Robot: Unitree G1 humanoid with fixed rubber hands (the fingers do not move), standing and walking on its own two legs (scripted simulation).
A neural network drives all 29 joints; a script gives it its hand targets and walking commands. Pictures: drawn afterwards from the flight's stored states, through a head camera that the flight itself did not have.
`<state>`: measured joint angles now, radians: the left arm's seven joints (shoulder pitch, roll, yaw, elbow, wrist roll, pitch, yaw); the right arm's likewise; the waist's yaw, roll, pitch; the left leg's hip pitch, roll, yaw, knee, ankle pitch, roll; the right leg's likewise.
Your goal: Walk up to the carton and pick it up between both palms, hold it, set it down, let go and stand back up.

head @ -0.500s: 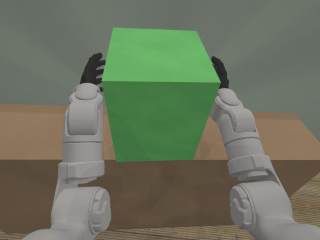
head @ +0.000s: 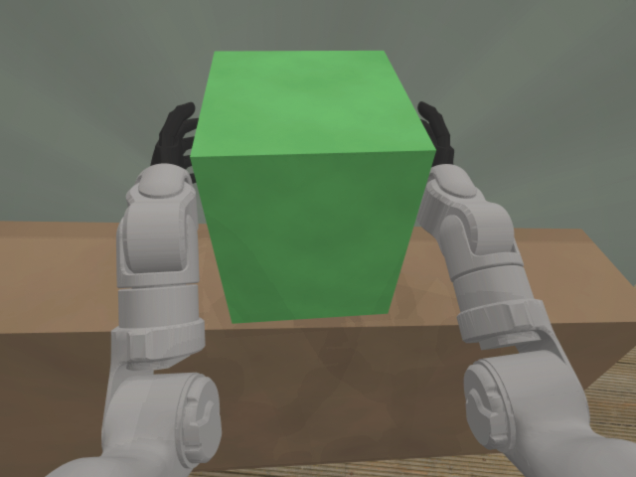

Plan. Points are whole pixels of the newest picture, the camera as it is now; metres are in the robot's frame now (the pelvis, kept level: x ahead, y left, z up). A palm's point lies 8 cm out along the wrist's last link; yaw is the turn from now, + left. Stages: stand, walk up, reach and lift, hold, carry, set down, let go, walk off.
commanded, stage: reach and lift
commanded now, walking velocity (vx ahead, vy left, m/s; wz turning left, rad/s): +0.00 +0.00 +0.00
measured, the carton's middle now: (306, 190) +0.40 -0.01 +0.20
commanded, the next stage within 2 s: hold in 0.20 s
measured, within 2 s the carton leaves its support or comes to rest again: neither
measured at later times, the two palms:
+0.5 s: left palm (146, 167) +0.35 +0.16 +0.26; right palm (428, 151) +0.36 -0.14 +0.27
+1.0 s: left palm (153, 160) +0.36 +0.15 +0.26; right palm (433, 143) +0.37 -0.14 +0.28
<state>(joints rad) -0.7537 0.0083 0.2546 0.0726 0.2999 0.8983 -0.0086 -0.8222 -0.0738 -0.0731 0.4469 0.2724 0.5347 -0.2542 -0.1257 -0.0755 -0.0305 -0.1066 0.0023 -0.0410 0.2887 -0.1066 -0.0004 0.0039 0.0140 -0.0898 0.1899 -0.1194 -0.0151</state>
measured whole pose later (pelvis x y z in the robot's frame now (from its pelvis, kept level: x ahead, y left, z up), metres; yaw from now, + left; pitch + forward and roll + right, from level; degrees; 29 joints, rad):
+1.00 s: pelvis +0.00 +0.00 +0.00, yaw +0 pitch -4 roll -1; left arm -0.80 0.01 0.29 0.05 0.31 1.01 -0.03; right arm -0.93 -0.12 -0.04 0.49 0.36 0.66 -0.30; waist -0.09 -0.06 -0.08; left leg -0.10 0.01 -0.03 0.29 -0.11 0.00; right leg -0.01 0.02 -0.08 0.21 -0.13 -0.02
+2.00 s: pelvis +0.00 -0.01 +0.00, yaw +0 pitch -5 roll -1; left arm -0.79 0.01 0.29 0.01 0.31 1.02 -0.03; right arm -0.92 -0.11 -0.04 0.46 0.36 0.66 -0.31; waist -0.10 -0.06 -0.07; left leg -0.10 0.01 -0.04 0.29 -0.11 -0.01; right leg 0.01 0.02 -0.09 0.20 -0.13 -0.02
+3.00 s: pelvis +0.00 -0.01 +0.00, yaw +0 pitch -5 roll -1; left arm -0.78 0.01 0.29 0.01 0.31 1.03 -0.03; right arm -0.91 -0.11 -0.04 0.45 0.36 0.67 -0.31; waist -0.10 -0.06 -0.07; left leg -0.09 0.01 -0.04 0.29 -0.11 -0.01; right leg 0.01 0.02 -0.09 0.20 -0.13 -0.02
